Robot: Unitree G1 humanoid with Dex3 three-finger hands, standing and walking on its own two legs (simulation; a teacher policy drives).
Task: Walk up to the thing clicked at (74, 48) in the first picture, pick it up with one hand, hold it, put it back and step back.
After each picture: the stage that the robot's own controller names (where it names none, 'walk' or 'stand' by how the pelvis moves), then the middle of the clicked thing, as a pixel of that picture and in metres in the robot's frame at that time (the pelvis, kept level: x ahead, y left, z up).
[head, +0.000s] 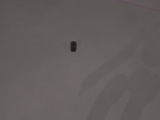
stand; (73, 46) +1.32 +0.04 -0.72
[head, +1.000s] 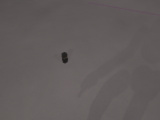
walk; (64, 57) +1.21 +0.22 -0.71
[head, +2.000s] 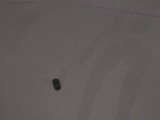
walk; (56, 84) +0.77 +0.27 -0.72
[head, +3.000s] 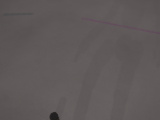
stand; (54, 118) +0.47 +0.23 -0.71
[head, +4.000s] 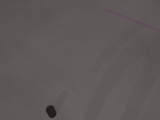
stand; (51, 111) +0.42 +0.26 -0.70
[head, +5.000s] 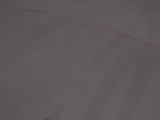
stand; out of the picture +0.43 +0.22 -0.71
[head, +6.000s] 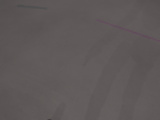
stand; out of the picture +0.39 +0.22 -0.71
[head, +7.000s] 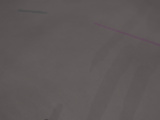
stand; out of the picture +0.42 +0.25 -0.73
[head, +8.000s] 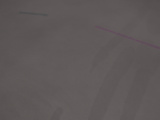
stand; out of the picture +0.41 +0.25 -0.73
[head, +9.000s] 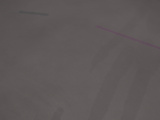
stand; out of the picture +0.40 +0.24 -0.73
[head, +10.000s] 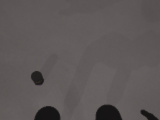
go down; (37, 78) +0.47 +0.22 -0.52
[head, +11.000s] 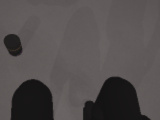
go down; (13, 45) +0.51 +0.25 -0.31
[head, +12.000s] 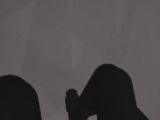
close in; out of the picture +0.49 +0.28 -0.25
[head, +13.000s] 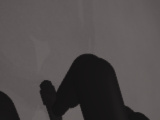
close; out of the picture +0.48 +0.32 -0.23
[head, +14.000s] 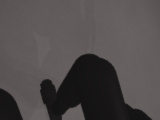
lift; out of the picture +0.47 +0.30 -0.24
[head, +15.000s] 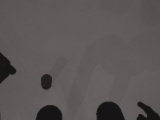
close; (46, 82) +0.46 +0.18 -0.49
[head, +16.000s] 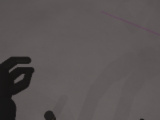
go down; (50, 117) +0.42 +0.18 -0.64
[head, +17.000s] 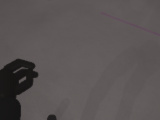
hold; out of the picture +0.40 +0.18 -0.67
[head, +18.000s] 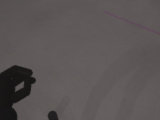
hold; (53, 117) +0.42 +0.18 -0.66
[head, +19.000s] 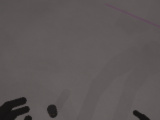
hold; (52, 111) +0.43 +0.18 -0.64
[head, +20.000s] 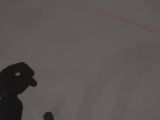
crouch; (48, 118) +0.41 +0.18 -0.65
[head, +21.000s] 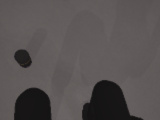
crouch; (23, 59) +0.48 +0.19 -0.37
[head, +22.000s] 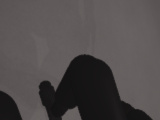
lower; out of the picture +0.46 +0.26 -0.24
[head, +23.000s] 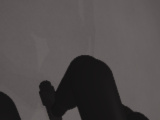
lower; out of the picture +0.46 +0.27 -0.24
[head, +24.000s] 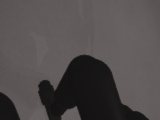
lower; out of the picture +0.46 +0.27 -0.24
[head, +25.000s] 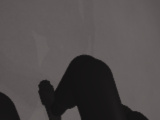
lower; out of the picture +0.47 +0.27 -0.24
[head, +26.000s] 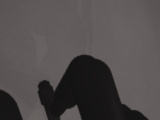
loosen; out of the picture +0.46 +0.27 -0.24
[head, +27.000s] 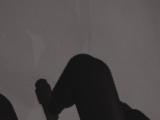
rise; out of the picture +0.40 +0.21 -0.27
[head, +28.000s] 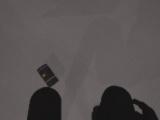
walk; (47, 75) +0.40 +0.15 -0.42
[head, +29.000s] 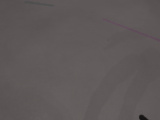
stand; out of the picture +0.31 +0.15 -0.69
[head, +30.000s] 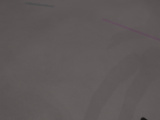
stand; out of the picture +0.31 +0.19 -0.69
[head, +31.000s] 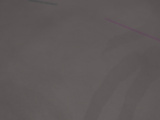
stand; out of the picture +0.29 +0.20 -0.70
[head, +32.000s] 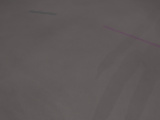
stand; out of the picture +0.27 +0.22 -0.75
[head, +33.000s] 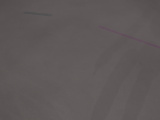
stand; out of the picture +0.24 +0.25 -0.75
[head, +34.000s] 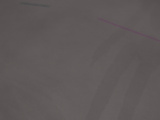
walk; out of the picture +0.23 +0.27 -0.75
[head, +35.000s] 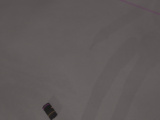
walk; (49, 111) +0.42 +0.22 -0.73
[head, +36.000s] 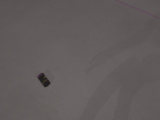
walk; (43, 80) +0.74 +0.26 -0.73
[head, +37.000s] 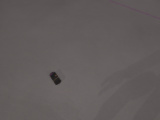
stand; (55, 78) +0.85 +0.25 -0.73
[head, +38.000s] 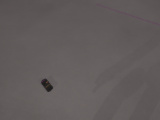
stand; (46, 85) +0.81 +0.28 -0.75
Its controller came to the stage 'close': yes
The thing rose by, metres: 0.01
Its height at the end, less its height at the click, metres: -0.02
